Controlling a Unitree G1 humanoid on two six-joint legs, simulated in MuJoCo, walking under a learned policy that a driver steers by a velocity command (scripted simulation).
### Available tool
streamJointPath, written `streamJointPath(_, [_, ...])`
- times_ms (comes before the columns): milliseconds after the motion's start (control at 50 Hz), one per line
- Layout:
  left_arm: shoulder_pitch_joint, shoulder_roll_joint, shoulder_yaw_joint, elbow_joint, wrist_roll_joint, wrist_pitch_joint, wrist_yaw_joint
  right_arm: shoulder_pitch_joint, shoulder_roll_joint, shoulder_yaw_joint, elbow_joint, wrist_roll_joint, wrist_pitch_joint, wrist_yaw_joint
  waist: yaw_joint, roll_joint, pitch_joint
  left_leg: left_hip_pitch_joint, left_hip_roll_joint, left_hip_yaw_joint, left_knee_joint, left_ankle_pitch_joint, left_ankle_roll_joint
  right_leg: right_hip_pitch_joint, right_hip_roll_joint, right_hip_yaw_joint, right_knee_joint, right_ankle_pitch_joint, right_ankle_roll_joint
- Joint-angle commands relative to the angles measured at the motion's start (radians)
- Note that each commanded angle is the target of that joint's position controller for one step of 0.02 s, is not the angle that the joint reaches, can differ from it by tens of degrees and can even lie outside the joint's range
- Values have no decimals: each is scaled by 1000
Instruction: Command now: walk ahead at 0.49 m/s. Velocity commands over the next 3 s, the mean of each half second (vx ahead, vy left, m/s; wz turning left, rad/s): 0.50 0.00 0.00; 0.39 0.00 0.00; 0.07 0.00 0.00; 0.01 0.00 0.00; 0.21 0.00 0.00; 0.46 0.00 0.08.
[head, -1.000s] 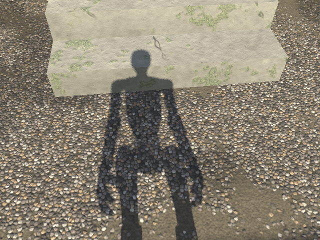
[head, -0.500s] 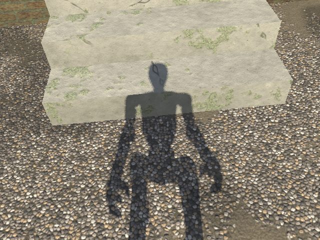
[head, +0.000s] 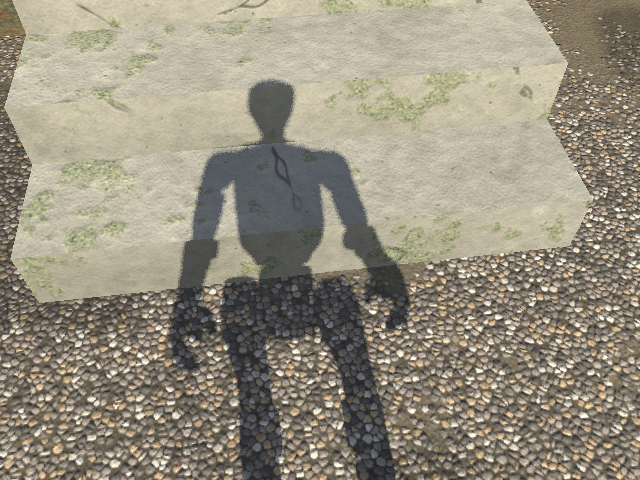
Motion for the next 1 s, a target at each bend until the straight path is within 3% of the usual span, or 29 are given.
streamJointPath(20, [101,39,21,-39,4,16,12,14,-55,-1,-17,-4,-20,5,43,77,-62,91,264,-278,-294,100,179,-110,-97,25,-33,62,2])
streamJointPath(60, [43,47,25,-69,11,29,16,47,-90,-6,5,-4,-23,-7,47,82,-18,53,258,-232,-327,128,188,-160,-114,10,-116,107,25])
streamJointPath(120, [-100,60,28,-121,23,27,17,110,-125,-13,21,-1,-14,-30,10,67,8,106,257,-208,-342,132,180,-270,-125,-3,-307,260,56])
streamJointPath(200, [-252,43,18,-160,16,16,3,178,-152,-16,35,12,-1,-42,-42,73,18,166,235,-152,-333,114,138,-232,-75,-48,-579,416,61])
streamJointPath(260, [-338,50,14,-189,7,12,-14,230,-162,-20,58,21,9,-44,-73,82,36,252,269,-158,-299,81,131,-233,-55,-54,-674,396,56])
streamJointPath(300, [-366,63,15,-209,5,6,-27,242,-167,-25,68,23,18,-47,-68,88,41,321,307,-171,-261,81,120,-238,-49,-46,-720,341,33])
streamJointPath(340, [-333,88,23,-212,5,-3,-36,224,-182,-32,67,24,29,-51,-34,101,24,361,330,-181,-205,156,100,-173,-31,-56,-752,269,4])
streamJointPath(360, [-237,75,18,-186,92,14,-44,238,-154,-23,74,-56,17,-48,-1,123,6,347,285,-122,-122,272,69,-34,-1,-110,-782,212,-3])
streamJointPath(380, [-81,100,36,-130,107,13,-39,259,-137,-22,85,-59,14,-43,52,95,-67,301,230,-82,77,390,47,165,44,-136,-799,191,-25])
streamJointPath(400, [113,167,56,-87,119,5,-26,267,-106,-10,67,-49,14,-40,124,7,-194,155,171,-35,359,232,23,413,-75,-5,-792,134,-62])
streamJointPath(420, [217,321,94,-61,117,9,-20,397,8,14,41,6,10,-31,89,-325,-347,-204,-5,29,744,-298,-27,719,-376,501,-914,71,-197])
streamJointPath(440, [163,265,88,-70,71,23,-24,341,-110,-10,53,-12,9,-34,88,-207,-351,-296,17,-123,850,-388,-1,676,-350,628,-1002,53,-198])
streamJointPath(460, [50,199,69,-89,64,21,-25,238,-128,-17,27,-8,8,-32,57,-114,-222,-329,77,-137,865,-291,15,567,-307,449,-983,82,-167])
streamJointPath(480, [-11,138,53,-95,62,15,-27,176,-107,-9,14,-9,5,-28,44,-40,-152,-302,117,-134,807,-209,15,448,-267,337,-1005,198,-151])
streamJointPath(520, [-35,84,36,-73,52,9,-23,175,-82,-5,19,-35,28,-22,-4,-54,-97,-216,157,-124,710,-170,6,322,-199,193,-1048,326,-114])
streamJointPath(580, [20,87,34,-35,43,-6,-23,182,-56,1,25,-41,54,-10,-26,-59,-86,-189,153,-97,663,-141,-11,293,-175,117,-1084,415,-127])
streamJointPath(660, [81,92,32,1,40,-3,-18,30,-55,7,-23,-42,65,-3,0,-46,-7,-303,179,-72,520,-30,-41,304,-171,84,-1162,287,-148])
streamJointPath(740, [122,101,30,26,42,1,-16,-100,-37,17,-63,-31,56,-1,30,-41,36,-287,161,-42,306,56,-54,322,-154,33,-1177,299,-141])
streamJointPath(820, [153,85,19,62,49,4,-11,-110,-19,24,-55,-24,42,-20,35,-64,27,-161,104,-1,183,54,-38,356,-138,-45,-1040,726,-108])
streamJointPath(880, [106,96,20,70,45,8,1,-8,-44,13,-16,-27,23,-39,-12,-65,-14,-25,71,-13,70,56,-4,395,-136,-32,-900,806,-71])
streamJointPath(900, [93,90,17,73,38,12,4,91,-55,5,25,-39,8,-45,-52,-20,-56,101,56,-2,-30,144,8,386,-95,-49,-775,781,-48])
streamJointPath(920, [102,68,7,61,33,9,9,183,-112,-8,50,-53,-8,-53,-70,37,-134,284,168,-90,-10,431,23,285,-49,-69,-635,578,-13])
streamJointPath(940, [206,-4,-12,59,13,12,18,255,-187,-24,51,-65,-9,-54,-38,210,-245,507,434,-334,64,933,132,94,51,-130,-378,34,19])
streamJointPath(960, [266,3,-5,105,2,34,26,253,-170,-23,55,-18,8,-51,-36,259,-349,505,503,-441,19,1052,243,64,110,-75,-230,-292,29])
streamJointPath(980, [206,41,3,104,29,53,26,173,-118,-10,32,3,16,-46,-11,159,-271,404,455,-377,-27,873,231,45,68,-28,-203,-292,29])
streamJointPath(1000, [134,28,4,94,51,61,20,100,-79,3,23,2,22,-50,3,130,-169,302,404,-332,-76,706,199,24,48,-27,-216,-247,32])
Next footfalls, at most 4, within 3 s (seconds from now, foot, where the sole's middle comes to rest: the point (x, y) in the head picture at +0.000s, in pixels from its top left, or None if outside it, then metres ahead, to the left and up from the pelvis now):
0.40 right None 0.40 -0.16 -0.77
0.92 left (314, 404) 0.63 0.04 -0.77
1.26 right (411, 425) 0.58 -0.17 -0.77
2.84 right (391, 305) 0.89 -0.15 -0.77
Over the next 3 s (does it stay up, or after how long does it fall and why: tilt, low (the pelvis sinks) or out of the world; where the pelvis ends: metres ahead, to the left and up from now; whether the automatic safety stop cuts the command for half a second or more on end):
stays up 0.82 -0.08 0.00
